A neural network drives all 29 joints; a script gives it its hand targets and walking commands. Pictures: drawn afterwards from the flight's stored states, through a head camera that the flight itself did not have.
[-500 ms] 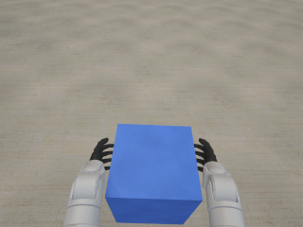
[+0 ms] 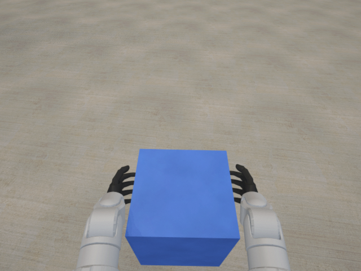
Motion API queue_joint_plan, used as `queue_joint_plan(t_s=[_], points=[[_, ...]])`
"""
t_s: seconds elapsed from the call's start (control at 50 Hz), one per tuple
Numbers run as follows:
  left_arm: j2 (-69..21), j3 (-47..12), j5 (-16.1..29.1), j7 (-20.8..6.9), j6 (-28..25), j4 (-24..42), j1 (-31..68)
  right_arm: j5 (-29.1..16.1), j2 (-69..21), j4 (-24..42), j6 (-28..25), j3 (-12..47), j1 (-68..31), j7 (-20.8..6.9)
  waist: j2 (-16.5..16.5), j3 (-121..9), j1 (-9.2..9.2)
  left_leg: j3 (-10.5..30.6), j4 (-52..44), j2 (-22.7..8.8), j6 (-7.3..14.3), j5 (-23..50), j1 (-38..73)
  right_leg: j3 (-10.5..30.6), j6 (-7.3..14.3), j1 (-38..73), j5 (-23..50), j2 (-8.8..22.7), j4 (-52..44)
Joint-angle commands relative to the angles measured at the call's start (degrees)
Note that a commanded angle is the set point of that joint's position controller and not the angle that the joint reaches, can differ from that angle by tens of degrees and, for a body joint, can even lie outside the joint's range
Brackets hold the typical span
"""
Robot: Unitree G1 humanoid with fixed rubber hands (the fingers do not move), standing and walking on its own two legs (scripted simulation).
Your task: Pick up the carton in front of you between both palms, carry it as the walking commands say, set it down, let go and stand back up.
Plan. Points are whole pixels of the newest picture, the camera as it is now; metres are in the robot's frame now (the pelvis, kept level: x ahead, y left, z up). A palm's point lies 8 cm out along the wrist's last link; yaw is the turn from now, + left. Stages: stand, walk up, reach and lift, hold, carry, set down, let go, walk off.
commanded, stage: hold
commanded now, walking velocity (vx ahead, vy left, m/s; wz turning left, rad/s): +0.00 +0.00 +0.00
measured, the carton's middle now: (181, 210) +0.30 +0.00 -0.05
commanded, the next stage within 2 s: set down in 0.08 s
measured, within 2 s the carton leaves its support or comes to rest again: neither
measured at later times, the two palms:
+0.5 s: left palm (130, 196) +0.32 +0.14 -0.03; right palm (245, 194) +0.33 -0.16 -0.03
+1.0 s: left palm (142, 208) +0.39 +0.14 -0.22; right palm (231, 217) +0.37 -0.16 -0.22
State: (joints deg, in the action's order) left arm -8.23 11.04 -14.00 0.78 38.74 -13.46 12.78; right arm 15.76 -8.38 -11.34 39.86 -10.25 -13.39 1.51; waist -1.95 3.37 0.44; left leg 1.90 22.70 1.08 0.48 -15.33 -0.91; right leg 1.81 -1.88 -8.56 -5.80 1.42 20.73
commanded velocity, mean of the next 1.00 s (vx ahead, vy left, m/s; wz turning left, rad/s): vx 0.00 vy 0.00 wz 0.00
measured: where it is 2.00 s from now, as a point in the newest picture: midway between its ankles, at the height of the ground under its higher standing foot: outside the picture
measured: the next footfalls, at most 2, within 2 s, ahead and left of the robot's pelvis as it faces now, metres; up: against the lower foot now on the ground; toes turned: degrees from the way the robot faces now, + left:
none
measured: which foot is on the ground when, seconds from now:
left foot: down 0.00-1.00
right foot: down 0.00-1.00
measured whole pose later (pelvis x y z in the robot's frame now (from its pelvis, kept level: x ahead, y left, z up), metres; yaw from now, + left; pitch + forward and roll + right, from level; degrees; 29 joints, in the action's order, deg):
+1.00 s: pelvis -0.04 +0.00 -0.15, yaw +3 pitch +39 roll +1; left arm -2.6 22.6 -12.5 0.1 13.3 -38.6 44.4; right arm 15.6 -9.9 -27.3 13.5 -28.4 -39.3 3.4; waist -2.3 -10.6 -2.5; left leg 4.5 74.3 6.8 -0.4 -29.4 -83.9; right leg 6.5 -3.8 -89.7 -18.0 -2.1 68.6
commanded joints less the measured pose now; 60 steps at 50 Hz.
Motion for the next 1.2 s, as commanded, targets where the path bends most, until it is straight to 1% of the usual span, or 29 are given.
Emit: queue_joint_plan(t_s=[0.0,0.08,0.1,0.14,0.18,0.2,0.24,0.3,0.36,0.42,0.46,0.48,0.52,0.6,0.64,0.68,0.74,0.8,0.86,0.9,0.96,1.06,1.18], points=[[-51.56,-31.01,13.93,-14.85,-2.59,2.52,30.07,-12.83,-52.95,0.19,-1.85,29.18,-21.95,-14.00,0.60,-13.02,-2.45,3.61,-7.17,3.09,-0.46,8.70,-12.16,0.32,2.11,16.71,5.39,-8.05,0.60],[-52.36,-29.25,13.13,-15.57,-2.79,0.75,31.25,-13.40,-54.50,-0.73,-1.63,29.69,-24.93,-14.97,1.61,-13.63,-1.33,3.21,-7.65,3.55,0.49,4.74,-15.05,0.70,1.42,19.94,3.99,-7.11,0.01],[-51.82,-28.29,12.49,-15.81,-3.03,0.03,32.40,-13.62,-55.33,-1.20,-1.57,29.66,-26.61,-15.11,2.14,-13.62,-0.71,3.04,-7.59,3.69,0.91,2.96,-15.95,0.96,1.07,20.57,2.89,-6.79,-0.14],[-50.71,-25.56,10.76,-16.51,-3.90,-2.85,35.19,-13.61,-56.88,-3.16,-1.64,28.81,-30.40,-15.28,2.90,-12.94,0.44,2.60,-7.12,3.78,1.88,-1.39,-18.19,1.48,0.47,21.06,-1.45,-6.18,-0.22],[-49.53,-22.04,8.57,-17.48,-5.39,-6.99,38.91,-12.94,-58.34,-6.84,-2.18,26.54,-34.29,-15.40,3.37,-12.11,1.32,2.12,-5.85,3.67,2.69,-5.30,-20.65,2.22,0.15,20.53,-7.07,-5.58,-0.04],[-48.85,-20.00,7.30,-18.00,-6.30,-9.32,40.95,-12.32,-58.88,-9.24,-2.68,24.74,-36.10,-15.38,3.52,-11.74,1.53,1.92,-4.90,3.59,2.94,-6.77,-21.87,2.72,0.06,19.92,-9.72,-5.24,0.14],[-47.11,-15.54,4.47,-18.80,-8.23,-14.06,45.05,-10.34,-58.95,-14.43,-3.93,20.01,-39.26,-14.82,3.77,-10.96,1.18,1.62,-2.43,3.50,3.19,-8.59,-24.03,3.93,-0.08,18.17,-14.02,-4.54,0.57],[-43.20,-7.48,-0.52,-18.82,-10.90,-21.09,48.93,-5.62,-56.14,-21.58,-6.09,10.87,-42.39,-12.63,3.31,-9.36,0.12,1.61,2.18,3.47,3.43,-9.41,-27.72,5.24,-0.17,13.72,-17.52,-3.78,1.89],[-38.16,-0.39,-5.21,-17.44,-13.41,-26.61,48.87,-0.77,-50.32,-25.04,-8.95,2.69,-42.56,-9.85,2.76,-8.92,-0.18,1.44,6.30,3.62,3.34,-8.44,-32.23,5.25,-0.24,8.68,-15.56,-3.89,4.79],[-33.57,3.52,-7.71,-16.19,-16.87,-28.45,47.77,2.67,-44.63,-25.78,-13.32,-2.32,-40.86,-7.61,1.89,-11.47,-0.66,0.93,9.95,4.29,3.06,-6.34,-37.64,4.27,-0.21,3.35,-9.00,-4.60,9.70],[-32.71,3.30,-7.58,-15.74,-19.99,-28.35,47.93,3.43,-43.32,-25.43,-17.11,-2.43,-40.64,-6.50,1.85,-15.00,-1.04,0.68,12.60,4.92,2.73,-4.05,-41.58,3.54,-0.21,0.60,-2.88,-5.32,13.42],[-33.30,2.37,-7.05,-15.65,-21.75,-28.26,48.14,3.31,-43.59,-24.95,-19.17,-1.48,-41.08,-6.09,1.94,-17.34,-1.21,0.73,13.96,5.29,2.53,-2.71,-43.70,3.26,-0.20,-0.50,0.34,-5.66,15.38],[-35.39,-0.34,-5.36,-15.67,-25.47,-28.34,49.04,2.49,-45.09,-24.03,-23.38,1.69,-42.81,-5.55,2.17,-22.85,-1.25,0.98,16.67,6.00,2.14,-0.45,-48.25,2.98,-0.09,-2.41,5.52,-6.21,19.31],[-39.74,-8.26,-0.79,-15.62,-31.55,-27.29,52.67,-0.44,-49.38,-22.59,-29.95,10.52,-46.89,-5.37,1.28,-37.85,-0.93,0.70,22.35,7.31,0.74,2.14,-56.26,2.67,0.23,-4.55,11.86,-7.21,27.80],[-41.95,-13.22,1.85,-15.32,-33.10,-24.98,54.85,-2.53,-51.34,-20.61,-31.65,15.58,-49.00,-5.67,0.77,-47.29,-0.98,0.06,25.37,7.83,-0.24,3.83,-58.78,2.02,0.21,-5.29,14.83,-7.64,31.98],[-43.85,-18.04,4.44,-14.86,-33.57,-22.06,56.80,-4.43,-52.52,-18.05,-32.35,19.93,-51.15,-6.14,0.33,-57.16,-1.21,-0.34,28.59,8.17,-1.30,6.53,-59.96,1.03,0.22,-7.05,17.03,-8.07,36.05],[-46.13,-22.58,7.20,-13.97,-32.61,-19.54,58.38,-6.14,-52.91,-15.75,-31.59,23.40,-52.82,-7.07,-0.17,-65.89,-1.72,-0.54,33.19,8.37,-2.51,9.25,-61.12,-0.59,0.19,-14.64,16.04,-8.76,40.75],[-48.57,-23.53,8.12,-13.62,-30.41,-20.39,58.41,-6.35,-53.09,-16.77,-29.49,23.27,-52.79,-8.54,-0.81,-65.27,-2.69,-0.26,35.88,8.31,-3.00,7.77,-62.29,-2.21,0.30,-25.93,10.47,-9.22,43.15],[-49.68,-21.98,7.76,-13.83,-27.97,-23.25,58.80,-5.78,-52.84,-19.76,-27.21,20.69,-52.89,-10.28,-1.30,-60.65,-3.62,-0.26,37.42,8.22,-3.16,3.87,-65.23,-3.52,0.48,-36.46,4.53,-9.40,44.77],[-49.62,-20.64,7.33,-13.92,-26.90,-24.93,59.66,-5.28,-52.53,-21.64,-26.13,18.64,-53.53,-11.15,-1.40,-58.70,-3.96,-0.44,38.57,8.28,-3.16,2.27,-67.65,-4.02,0.52,-41.50,2.40,-9.47,46.06],[-48.66,-18.80,6.78,-13.77,-26.49,-26.85,61.44,-4.81,-52.01,-23.69,-25.56,15.97,-54.98,-11.76,-1.35,-58.18,-4.10,-0.68,41.18,8.51,-3.10,2.14,-71.36,-4.25,0.46,-47.04,1.79,-9.49,48.64],[-46.71,-17.52,6.69,-12.58,-27.69,-28.51,64.32,-5.00,-51.02,-24.86,-26.44,13.85,-57.54,-11.10,-1.29,-60.97,-4.02,-1.16,46.56,8.90,-3.10,4.06,-76.75,-4.20,-0.08,-53.55,3.39,-9.51,53.64],[-44.04,-18.90,8.32,-11.44,-28.90,-28.05,68.96,-6.65,-50.00,-23.84,-27.32,14.12,-61.45,-9.20,-0.96,-66.80,-4.26,-2.26,53.09,9.61,-3.31,3.52,-82.55,-4.28,-1.17,-56.77,4.36,-9.73,59.57]])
